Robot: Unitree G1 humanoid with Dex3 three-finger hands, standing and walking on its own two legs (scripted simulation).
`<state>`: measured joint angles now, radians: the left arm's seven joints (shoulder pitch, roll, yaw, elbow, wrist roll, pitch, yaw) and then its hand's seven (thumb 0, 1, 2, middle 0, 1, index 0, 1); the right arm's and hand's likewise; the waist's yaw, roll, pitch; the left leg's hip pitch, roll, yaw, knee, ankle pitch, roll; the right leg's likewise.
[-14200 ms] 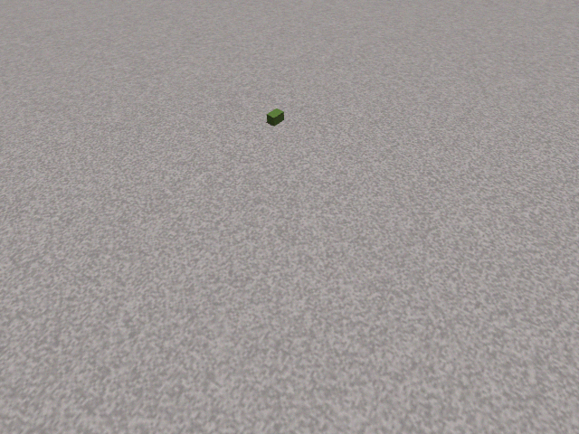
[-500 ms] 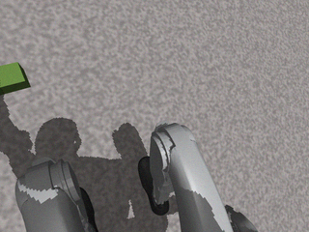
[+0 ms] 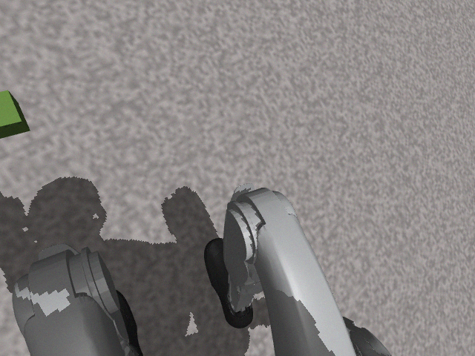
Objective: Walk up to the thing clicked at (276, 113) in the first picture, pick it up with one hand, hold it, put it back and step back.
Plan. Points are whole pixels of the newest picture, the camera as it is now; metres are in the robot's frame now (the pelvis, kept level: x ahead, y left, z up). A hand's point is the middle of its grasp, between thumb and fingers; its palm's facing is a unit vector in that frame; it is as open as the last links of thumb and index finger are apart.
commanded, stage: rise first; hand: left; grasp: from above
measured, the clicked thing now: out of the picture +0.55 +0.27 -0.29
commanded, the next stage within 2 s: approach in 0.78 s
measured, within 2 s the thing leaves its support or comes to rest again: neither
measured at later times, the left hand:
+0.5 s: hand out of the picture +0.50 +0.31 -0.18, palm faces -0.45 -0.09 -0.89, open 13.2 cm
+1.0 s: hand out of the picture +0.51 +0.31 -0.17, palm faces -0.44 -0.09 -0.89, open 13.2 cm
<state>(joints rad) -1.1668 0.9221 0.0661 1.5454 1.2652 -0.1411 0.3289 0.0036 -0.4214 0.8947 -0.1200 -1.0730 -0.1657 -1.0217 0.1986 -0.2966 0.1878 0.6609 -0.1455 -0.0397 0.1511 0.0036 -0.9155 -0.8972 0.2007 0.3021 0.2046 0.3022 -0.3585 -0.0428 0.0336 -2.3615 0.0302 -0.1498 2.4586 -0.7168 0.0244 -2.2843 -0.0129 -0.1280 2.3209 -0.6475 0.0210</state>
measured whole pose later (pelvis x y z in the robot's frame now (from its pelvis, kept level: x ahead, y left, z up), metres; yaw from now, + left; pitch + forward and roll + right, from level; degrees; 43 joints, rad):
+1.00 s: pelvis +0.00 +0.00 +0.00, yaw +0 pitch +34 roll -11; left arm -1.16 0.91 0.04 1.51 1.24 -0.13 0.31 0.00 -0.37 0.86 -0.22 -0.91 -0.23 -0.90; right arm 0.21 -0.30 0.20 0.65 -0.15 -0.05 0.16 0.00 -0.91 -0.89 0.20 0.30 0.20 0.30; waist -0.36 -0.04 0.03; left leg -2.36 0.03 -0.15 2.45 -0.70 0.02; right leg -2.29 -0.01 -0.13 2.31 -0.63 0.02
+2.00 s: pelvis +0.00 +0.00 +0.00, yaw +0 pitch +35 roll -11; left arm -1.34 0.87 -0.05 1.63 1.22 0.00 0.29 0.00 -0.46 0.96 -0.08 -1.03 -0.11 -1.00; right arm 0.17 -0.31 0.24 0.60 -0.15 -0.02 0.12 0.00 -0.90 -0.89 0.20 0.30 0.20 0.30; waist -0.43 -0.02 0.04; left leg -2.37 0.03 -0.15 2.45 -0.71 0.03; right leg -2.29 -0.01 -0.13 2.31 -0.64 0.03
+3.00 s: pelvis +0.00 +0.00 -0.01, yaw -4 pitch +31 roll -14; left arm -1.30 1.06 0.03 1.73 1.25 -0.09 0.47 0.00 -0.19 0.80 -0.27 -0.97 -0.32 -0.92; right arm 0.18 -0.35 0.36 0.58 -0.21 -0.17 0.19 0.00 -0.91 -0.90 0.20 0.30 0.20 0.30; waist -0.48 -0.13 0.18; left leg -2.37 0.04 -0.22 2.52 -0.73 0.03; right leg -2.28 0.02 -0.18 2.33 -0.62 0.04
